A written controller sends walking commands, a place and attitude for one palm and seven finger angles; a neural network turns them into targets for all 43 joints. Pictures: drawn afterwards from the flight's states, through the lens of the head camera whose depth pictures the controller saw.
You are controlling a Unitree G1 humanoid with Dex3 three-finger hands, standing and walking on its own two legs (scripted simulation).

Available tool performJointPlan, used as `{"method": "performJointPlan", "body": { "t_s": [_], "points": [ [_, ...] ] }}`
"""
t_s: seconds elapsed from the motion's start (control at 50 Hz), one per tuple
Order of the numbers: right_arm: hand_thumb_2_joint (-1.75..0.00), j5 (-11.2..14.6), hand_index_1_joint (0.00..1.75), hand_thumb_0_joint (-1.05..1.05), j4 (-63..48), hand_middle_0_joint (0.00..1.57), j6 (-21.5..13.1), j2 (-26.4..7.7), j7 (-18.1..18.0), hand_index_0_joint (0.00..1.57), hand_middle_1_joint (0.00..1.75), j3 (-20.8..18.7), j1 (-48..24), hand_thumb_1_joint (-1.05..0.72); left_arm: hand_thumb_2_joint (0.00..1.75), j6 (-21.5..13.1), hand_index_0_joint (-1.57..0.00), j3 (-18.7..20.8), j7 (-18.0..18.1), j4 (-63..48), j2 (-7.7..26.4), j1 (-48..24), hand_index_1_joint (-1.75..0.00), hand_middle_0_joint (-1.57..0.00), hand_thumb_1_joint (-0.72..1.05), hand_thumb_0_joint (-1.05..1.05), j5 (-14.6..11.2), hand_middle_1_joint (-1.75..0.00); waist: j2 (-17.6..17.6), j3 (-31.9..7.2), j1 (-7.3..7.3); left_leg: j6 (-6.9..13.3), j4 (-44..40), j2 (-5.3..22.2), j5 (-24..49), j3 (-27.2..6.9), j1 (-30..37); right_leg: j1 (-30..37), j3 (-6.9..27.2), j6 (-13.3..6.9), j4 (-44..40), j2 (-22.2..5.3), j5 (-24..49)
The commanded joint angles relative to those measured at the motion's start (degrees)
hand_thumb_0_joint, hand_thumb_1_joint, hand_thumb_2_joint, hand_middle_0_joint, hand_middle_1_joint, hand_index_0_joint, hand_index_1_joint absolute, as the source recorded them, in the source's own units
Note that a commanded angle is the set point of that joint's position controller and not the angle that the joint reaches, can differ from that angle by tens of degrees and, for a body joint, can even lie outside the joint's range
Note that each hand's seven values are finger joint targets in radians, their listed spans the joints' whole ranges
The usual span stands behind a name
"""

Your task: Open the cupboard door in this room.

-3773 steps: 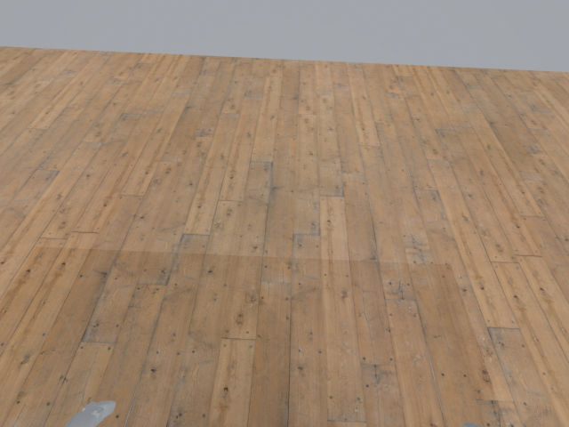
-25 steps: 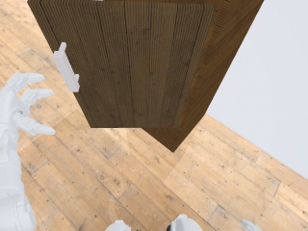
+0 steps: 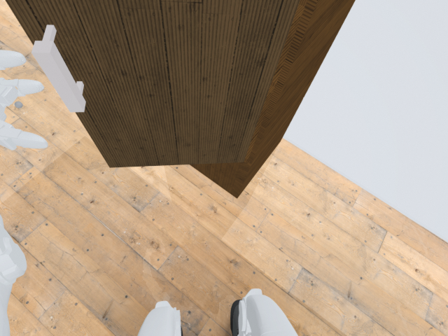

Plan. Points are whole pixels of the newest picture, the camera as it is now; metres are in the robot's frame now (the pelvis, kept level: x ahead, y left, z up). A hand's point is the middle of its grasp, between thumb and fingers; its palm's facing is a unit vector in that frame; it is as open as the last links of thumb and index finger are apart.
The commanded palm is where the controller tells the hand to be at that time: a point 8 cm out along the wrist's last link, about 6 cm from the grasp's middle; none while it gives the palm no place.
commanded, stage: move the hooked fingers beside the handle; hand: left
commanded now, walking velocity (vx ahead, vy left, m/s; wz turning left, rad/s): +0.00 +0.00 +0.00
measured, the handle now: (64, 71) +0.55 +0.25 +0.08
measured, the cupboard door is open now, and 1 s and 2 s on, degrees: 42 42 39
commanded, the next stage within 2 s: slide the fingers in behind the handle in 1.08 s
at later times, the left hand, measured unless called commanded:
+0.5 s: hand (16, 84) +0.51 +0.32 +0.09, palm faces +0.03 -1.00 -0.02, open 14.0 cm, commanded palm +0.49 +0.36 +0.08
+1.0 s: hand (17, 88) +0.51 +0.31 +0.08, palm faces +0.04 -1.00 -0.01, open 14.0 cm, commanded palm +0.49 +0.35 +0.08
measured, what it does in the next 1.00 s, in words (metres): stands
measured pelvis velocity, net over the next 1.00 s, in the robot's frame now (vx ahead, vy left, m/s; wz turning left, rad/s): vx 0.02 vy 0.01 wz -0.02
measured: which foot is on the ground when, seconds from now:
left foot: down 0.00-1.00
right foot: down 0.00-1.00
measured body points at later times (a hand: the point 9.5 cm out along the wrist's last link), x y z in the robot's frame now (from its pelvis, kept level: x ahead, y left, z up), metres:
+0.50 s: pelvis +0.01 +0.01 -0.01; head +0.17 +0.04 +0.41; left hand +0.51 +0.37 +0.09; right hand -0.01 -0.26 -0.10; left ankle -0.01 +0.11 -0.68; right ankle +0.04 -0.13 -0.68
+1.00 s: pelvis +0.02 +0.01 +0.00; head +0.16 +0.05 +0.42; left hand +0.50 +0.37 +0.09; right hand +0.03 -0.26 -0.10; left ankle -0.01 +0.11 -0.68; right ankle +0.04 -0.13 -0.68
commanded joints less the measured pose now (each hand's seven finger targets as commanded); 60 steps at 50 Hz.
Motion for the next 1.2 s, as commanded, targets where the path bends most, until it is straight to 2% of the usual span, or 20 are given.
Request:
{"method": "performJointPlan", "body": {
  "t_s": [0.0,0.1,0.16,0.2,0.26,0.28,0.34,0.42,0.48,0.52,0.56,0.58,0.68,0.72,0.74,0.86,0.9,1.04,1.12,1.18],
  "points": [
    [-0.9,-0.45,0.3,0.0,-3.19,0.2,-0.58,-10.95,-0.63,0.2,0.3,-4.13,9.39,-0.9,0.3,-3.84,-0.3,3.3,0.35,-12.13,22.4,-23.7,-1.2,-0.3,-0.5,0.0,-0.34,-1.2,11.09,-28.24,0.17,1.15,-6.24,-2.38,22.83,-2.68,13.48,14.62,2.63,-1.01,-3.65,2.88,14.03],
    [-0.9,-0.61,0.3,0.0,-2.83,0.2,0.51,-11.36,-0.47,0.2,0.3,-3.69,10.59,-0.9,0.3,-2.8,-0.3,2.35,-0.05,-8.88,23.52,-26.88,-1.2,-0.3,-0.5,0.0,0.8,-1.2,11.74,-26.39,-1.22,1.17,-5.77,-2.06,21.58,-3.31,12.34,11.76,2.24,-0.99,-3.69,3.15,11.83],
    [-0.9,-0.82,0.3,0.0,-3.04,0.2,1.18,-11.53,-0.36,0.2,0.3,-3.72,11.84,-0.9,0.3,-2.28,-0.3,3.52,-0.23,-8.83,25.67,-26.47,-1.2,-0.3,-0.5,0.0,1.42,-1.2,12.91,-29.23,-0.75,0.99,-5.39,-1.92,26.07,-3.62,14.44,12.47,2.02,-1.16,-3.14,3.34,14.79],
    [-0.9,-0.89,0.3,0.0,-2.99,0.2,1.61,-11.38,-0.16,0.2,0.3,-3.69,12.09,-0.9,0.3,-1.75,-0.3,2.52,-0.06,-8.18,24.23,-27.11,-1.2,-0.3,-0.5,0.0,1.53,-1.2,11.89,-28.24,-1.72,1.14,-4.9,-1.7,25.68,-3.43,13.83,10.94,1.87,-0.83,-3.44,3.34,14.43],
    [-0.9,-0.81,0.3,0.0,-3.28,0.2,2.01,-11.99,-0.35,0.2,0.3,-3.15,12.41,-0.9,0.3,-0.81,-0.3,4.49,0.17,-4.91,28.87,-29.96,-1.2,-0.3,-0.5,0.0,2.14,-1.2,9.39,-25.6,-2.51,1.48,-4.56,-1.75,21.77,-3.44,9.03,11.46,2.0,-0.8,-3.43,3.67,12.58],
    [-0.9,-0.74,0.3,0.0,-3.51,0.2,2.04,-11.85,-0.33,0.2,0.3,-3.08,12.61,-0.9,0.3,-0.65,-0.3,4.0,0.15,-4.93,28.25,-30.19,-1.2,-0.3,-0.5,0.0,2.16,-1.2,9.37,-26.18,-2.88,1.65,-4.58,-1.83,21.4,-3.3,8.63,12.0,2.16,-0.66,-3.49,3.63,12.85],
    [-0.9,-1.22,0.3,0.0,-4.12,0.2,2.22,-11.88,-0.08,0.2,0.3,-3.28,13.36,-0.9,0.3,-1.2,-0.3,5.63,-0.08,-6.62,30.57,-26.6,-1.2,-0.3,-0.5,0.0,3.14,-1.2,13.42,-30.23,-0.86,1.13,-4.21,-1.83,27.03,-3.39,11.87,12.84,1.87,-1.24,-2.23,3.7,16.18],
    [-0.9,-1.33,0.3,0.0,-4.49,0.2,2.88,-11.73,0.66,0.2,0.3,-3.57,13.76,-0.9,0.3,-1.71,-0.3,4.92,-0.97,-8.01,27.81,-25.11,-1.2,-0.3,-0.5,0.0,2.05,-1.2,14.08,-30.66,-1.36,0.89,-3.43,-1.28,31.02,-3.73,14.81,10.38,1.25,-1.32,-1.89,4.14,17.33],
    [-0.9,-1.34,0.3,0.0,-4.37,0.2,2.94,-12.24,0.83,0.2,0.3,-4.03,13.7,-0.9,0.3,-1.43,-0.3,6.98,-1.84,-8.91,29.27,-24.52,-1.2,-0.3,-0.5,0.0,0.72,-1.2,12.76,-31.43,-1.23,1.06,-3.29,-1.23,30.65,-3.77,14.48,11.37,1.33,-1.09,-2.24,4.33,17.54],
    [-0.9,-1.14,0.3,0.0,-4.1,0.2,3.25,-11.73,0.86,0.2,0.3,-3.69,13.67,-0.9,0.3,-1.69,-0.3,4.7,-2.21,-10.54,26.85,-27.41,-1.2,-0.3,-0.5,0.0,0.57,-1.2,15.75,-30.79,-1.87,0.91,-3.01,-1.18,31.92,-3.87,16.25,8.97,1.14,-1.29,-1.97,4.39,17.27],
    [-0.9,-1.35,0.3,0.0,-3.51,0.2,3.45,-11.9,1.01,0.2,0.3,-3.81,13.99,-0.9,0.3,-1.52,-0.3,5.13,-1.64,-10.9,28.12,-27.29,-1.2,-0.3,-0.5,0.0,1.59,-1.2,16.66,-30.28,-1.81,0.53,-3.06,-0.98,33.12,-4.56,18.01,7.11,0.72,-1.18,-2.2,4.4,15.82],
    [-0.9,-1.3,0.3,0.0,-3.46,0.2,3.67,-11.62,1.08,0.2,0.3,-3.72,14.01,-0.9,0.3,-1.43,-0.3,3.65,-1.37,-10.81,26.02,-27.31,-1.2,-0.3,-0.5,0.0,1.59,-1.2,16.12,-29.55,-2.29,0.54,-3.16,-0.89,32.98,-4.62,18.47,6.37,0.54,-1.09,-2.44,4.44,15.4],
    [-0.9,-1.58,0.3,0.0,-3.36,0.2,3.97,-11.44,1.42,0.2,0.3,-4.11,14.09,-0.9,0.3,-1.8,-0.3,4.0,-0.69,-14.36,24.67,-25.54,-1.2,-0.3,-0.5,0.0,0.78,-1.2,18.39,-32.98,-1.2,-0.56,-2.8,-0.44,40.48,-5.51,23.31,6.55,0.12,-1.33,-2.29,4.48,17.45],
    [-0.9,-1.45,0.3,0.0,-3.49,0.2,3.98,-11.26,1.53,0.2,0.3,-4.06,13.81,-0.9,0.3,-1.17,-0.3,2.96,-0.85,-12.46,22.45,-24.78,-1.2,-0.3,-0.5,0.0,0.07,-1.2,16.45,-31.34,-1.85,-0.08,-2.75,-0.54,39.27,-5.18,21.94,6.75,0.06,-1.39,-2.39,4.68,18.03],
    [-0.9,-1.47,0.3,0.0,-3.35,0.2,4.06,-11.4,1.47,0.2,0.3,-4.08,13.79,-0.9,0.3,-0.7,-0.3,3.94,-0.73,-11.74,23.81,-24.38,-1.2,-0.3,-0.5,0.0,0.27,-1.2,14.76,-30.47,-1.66,-0.03,-3.0,-0.53,38.72,-5.24,20.78,7.59,-0.05,-1.21,-2.46,4.56,18.25],
    [-0.9,-1.38,0.3,0.0,-4.98,0.2,4.28,-10.99,1.82,0.2,0.3,-4.06,12.84,-0.9,0.3,-0.84,-0.3,4.1,0.66,-13.88,24.11,-21.93,-1.2,-0.3,-0.5,0.0,1.06,-1.2,15.71,-29.41,-0.47,0.0,-3.79,-0.93,38.33,-4.61,19.75,9.54,0.16,-1.31,-2.44,4.48,19.02],
    [-0.9,-1.38,0.3,0.0,-4.98,0.2,4.21,-10.91,1.98,0.2,0.3,-4.11,12.52,-0.9,0.3,-1.71,-0.3,3.3,1.17,-14.09,22.63,-23.21,-1.2,-0.3,-0.5,0.0,0.77,-1.2,13.21,-28.24,-1.43,0.46,-3.75,-0.97,34.36,-4.13,18.29,9.45,0.33,-1.08,-2.83,4.61,17.68],
    [-0.9,-1.25,0.3,0.0,-4.19,0.2,3.59,-11.19,1.32,0.2,0.3,-3.99,12.35,-0.9,0.3,-2.52,-0.3,3.23,0.49,-11.44,23.19,-23.88,-1.2,-0.3,-0.5,0.0,0.89,-1.2,14.95,-28.47,-1.21,0.31,-3.87,-1.32,32.61,-4.27,18.16,9.48,0.7,-1.3,-2.63,4.34,16.67],
    [-0.9,-1.13,0.3,0.0,-4.13,0.2,3.73,-11.08,0.99,0.2,0.3,-3.68,12.12,-0.9,0.3,-1.96,-0.3,1.72,-0.13,-9.85,21.65,-24.89,-1.2,-0.3,-0.5,0.0,0.72,-1.2,12.91,-27.64,-2.15,0.83,-3.71,-1.55,29.47,-3.98,15.81,9.72,0.84,-1.34,-2.63,4.33,16.15],
    [-0.9,-1.02,0.3,0.0,-4.09,0.2,3.51,-11.27,0.82,0.2,0.3,-3.53,11.87,-0.9,0.3,-1.67,-0.3,2.58,-0.04,-8.97,23.44,-25.77,-1.2,-0.3,-0.5,0.0,0.62,-1.2,11.31,-26.91,-2.19,1.2,-3.81,-1.77,25.41,-3.58,12.53,11.03,1.34,-1.07,-2.97,4.18,15.09]
  ]
}}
